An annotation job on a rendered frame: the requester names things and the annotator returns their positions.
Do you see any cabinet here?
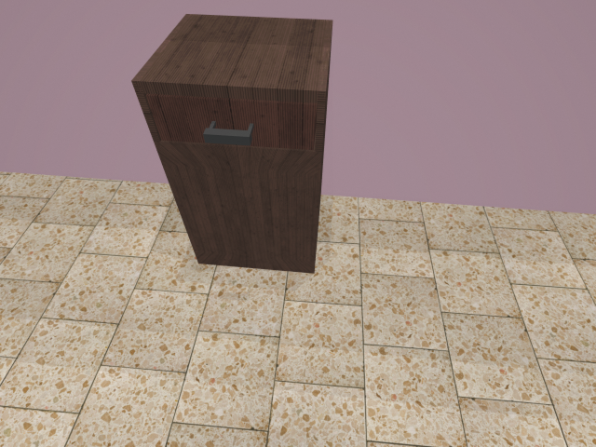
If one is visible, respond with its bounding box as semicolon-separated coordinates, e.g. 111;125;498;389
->
131;14;332;274

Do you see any handle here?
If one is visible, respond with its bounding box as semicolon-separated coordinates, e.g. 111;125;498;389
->
203;121;254;146

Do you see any drawer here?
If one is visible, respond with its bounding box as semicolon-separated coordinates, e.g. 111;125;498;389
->
146;94;318;150

